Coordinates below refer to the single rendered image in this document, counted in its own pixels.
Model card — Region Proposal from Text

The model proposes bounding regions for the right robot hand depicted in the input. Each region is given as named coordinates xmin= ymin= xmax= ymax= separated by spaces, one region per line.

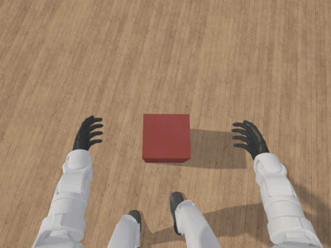
xmin=231 ymin=120 xmax=269 ymax=160

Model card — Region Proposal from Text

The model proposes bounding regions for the left robot hand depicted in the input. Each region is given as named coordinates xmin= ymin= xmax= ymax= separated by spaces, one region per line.
xmin=73 ymin=115 xmax=103 ymax=151

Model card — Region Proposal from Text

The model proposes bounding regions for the right robot shin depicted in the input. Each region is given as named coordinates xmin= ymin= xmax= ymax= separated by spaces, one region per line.
xmin=176 ymin=200 xmax=195 ymax=210

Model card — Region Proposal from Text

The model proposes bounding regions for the robot right thigh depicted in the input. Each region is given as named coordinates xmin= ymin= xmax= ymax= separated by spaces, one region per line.
xmin=175 ymin=205 xmax=222 ymax=248

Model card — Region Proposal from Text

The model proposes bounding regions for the right robot forearm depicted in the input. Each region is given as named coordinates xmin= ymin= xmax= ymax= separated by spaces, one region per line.
xmin=253 ymin=153 xmax=324 ymax=248

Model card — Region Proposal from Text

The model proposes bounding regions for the left robot forearm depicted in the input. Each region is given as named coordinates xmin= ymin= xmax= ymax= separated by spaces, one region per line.
xmin=32 ymin=149 xmax=93 ymax=248

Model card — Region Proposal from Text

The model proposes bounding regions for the carton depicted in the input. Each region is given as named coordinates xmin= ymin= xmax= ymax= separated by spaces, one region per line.
xmin=142 ymin=114 xmax=191 ymax=163

